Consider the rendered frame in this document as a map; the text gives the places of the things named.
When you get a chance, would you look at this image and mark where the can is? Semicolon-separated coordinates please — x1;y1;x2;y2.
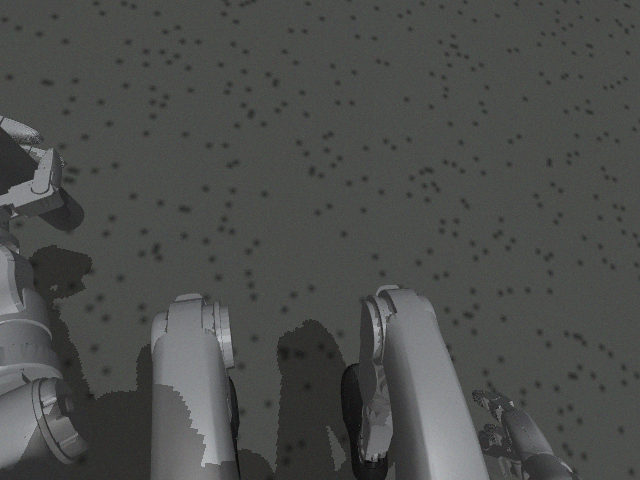
0;126;84;231

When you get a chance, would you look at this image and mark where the right robot arm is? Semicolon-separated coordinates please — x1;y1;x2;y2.
521;454;582;480

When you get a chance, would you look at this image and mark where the left robot hand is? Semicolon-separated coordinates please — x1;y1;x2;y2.
0;116;67;232

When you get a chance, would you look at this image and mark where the right robot foot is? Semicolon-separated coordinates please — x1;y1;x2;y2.
341;363;388;480

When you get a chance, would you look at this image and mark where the left robot arm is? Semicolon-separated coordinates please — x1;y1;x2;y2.
0;228;93;480

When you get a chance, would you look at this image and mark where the right robot hand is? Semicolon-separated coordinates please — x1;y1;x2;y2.
472;390;555;480

